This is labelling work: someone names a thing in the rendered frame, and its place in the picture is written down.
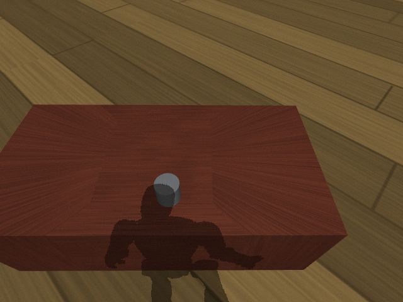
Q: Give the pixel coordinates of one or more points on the can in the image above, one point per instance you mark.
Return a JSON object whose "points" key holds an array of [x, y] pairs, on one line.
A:
{"points": [[167, 189]]}

